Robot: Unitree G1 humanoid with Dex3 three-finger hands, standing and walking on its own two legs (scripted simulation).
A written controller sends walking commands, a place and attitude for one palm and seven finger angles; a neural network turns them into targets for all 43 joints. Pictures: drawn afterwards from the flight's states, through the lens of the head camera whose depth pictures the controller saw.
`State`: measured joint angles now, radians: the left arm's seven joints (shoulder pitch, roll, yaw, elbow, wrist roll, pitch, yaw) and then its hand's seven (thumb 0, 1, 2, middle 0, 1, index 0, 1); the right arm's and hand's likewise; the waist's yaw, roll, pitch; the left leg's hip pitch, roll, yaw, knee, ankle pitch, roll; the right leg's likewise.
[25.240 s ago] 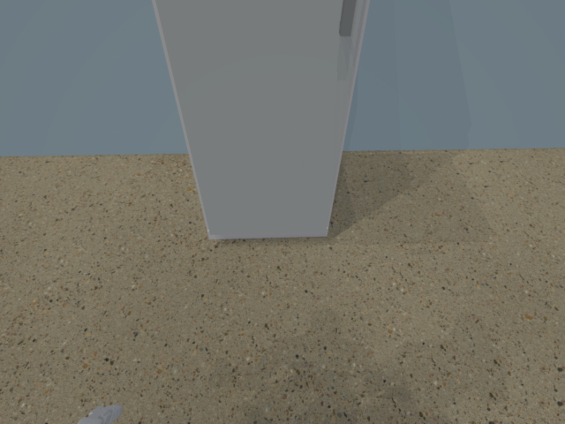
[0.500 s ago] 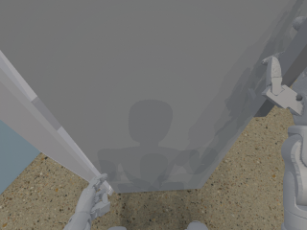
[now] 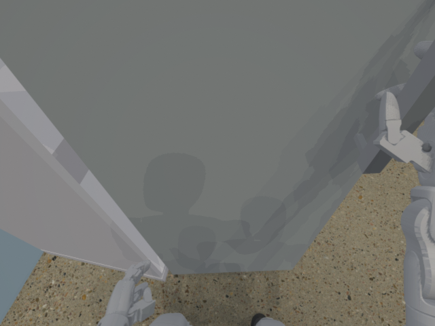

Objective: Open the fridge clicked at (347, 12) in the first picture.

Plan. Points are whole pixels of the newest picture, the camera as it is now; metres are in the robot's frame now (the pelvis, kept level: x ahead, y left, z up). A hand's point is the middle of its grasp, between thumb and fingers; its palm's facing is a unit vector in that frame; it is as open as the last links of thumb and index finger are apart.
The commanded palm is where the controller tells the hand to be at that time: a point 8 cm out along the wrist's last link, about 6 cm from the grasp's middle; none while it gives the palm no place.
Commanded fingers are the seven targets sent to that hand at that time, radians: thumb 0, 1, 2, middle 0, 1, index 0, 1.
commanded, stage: stop walking and hold the door back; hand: right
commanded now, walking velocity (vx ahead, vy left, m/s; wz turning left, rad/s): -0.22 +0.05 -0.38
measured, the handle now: (402, 94) +0.35 -0.20 +0.26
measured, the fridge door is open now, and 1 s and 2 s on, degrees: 76 77 75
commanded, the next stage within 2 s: loosen the grip on the handle in 0.90 s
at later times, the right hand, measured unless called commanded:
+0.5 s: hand (401, 153) +0.27 -0.18 +0.25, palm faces +0.34 +0.94 -0.09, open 7.2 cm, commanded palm +0.27 -0.21 +0.22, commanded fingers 0.00 -0.90 -0.90 0.45 1.40 0.45 1.40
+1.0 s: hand (390, 123) +0.31 -0.18 +0.25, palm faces +0.32 +0.94 -0.10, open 5.9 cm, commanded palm +0.27 -0.23 +0.24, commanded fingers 0.00 -0.78 -0.84 0.45 1.40 0.45 1.40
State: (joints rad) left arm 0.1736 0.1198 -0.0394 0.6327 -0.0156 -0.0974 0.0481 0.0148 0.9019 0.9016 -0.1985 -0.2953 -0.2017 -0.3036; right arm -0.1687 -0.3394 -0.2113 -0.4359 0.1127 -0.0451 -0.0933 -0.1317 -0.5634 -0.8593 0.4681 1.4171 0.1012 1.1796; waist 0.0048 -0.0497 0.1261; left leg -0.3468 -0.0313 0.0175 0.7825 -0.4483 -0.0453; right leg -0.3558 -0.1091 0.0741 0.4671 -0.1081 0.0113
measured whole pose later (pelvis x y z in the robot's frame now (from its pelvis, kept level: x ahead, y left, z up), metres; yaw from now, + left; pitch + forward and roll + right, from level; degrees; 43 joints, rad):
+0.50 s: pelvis -0.09 +0.05 -0.01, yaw -10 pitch -2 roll +2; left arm 0.12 0.25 0.00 0.66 -0.03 -0.05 0.08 0.01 0.91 0.90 -0.19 -0.29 -0.20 -0.30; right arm -0.66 -0.29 -0.08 0.24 0.06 -0.11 -0.12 -0.07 -0.55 -0.85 0.47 1.45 0.23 1.27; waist -0.03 0.01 0.07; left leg -0.37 0.05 0.04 0.84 -0.45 -0.02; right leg -0.27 0.00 -0.07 0.55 -0.25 -0.07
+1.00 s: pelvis -0.12 +0.05 -0.02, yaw -8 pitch -3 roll +0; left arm 0.31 0.33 0.03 0.80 -0.04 -0.06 0.12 0.01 0.90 0.90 -0.20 -0.30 -0.20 -0.30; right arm -0.94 -0.38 -0.19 0.84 0.06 -0.15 -0.05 -0.07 -0.64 -0.80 0.46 1.42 0.38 1.39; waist 0.06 -0.01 0.04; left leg -0.26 0.06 0.00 0.66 -0.37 -0.03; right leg -0.32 -0.03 -0.09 0.61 -0.22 -0.03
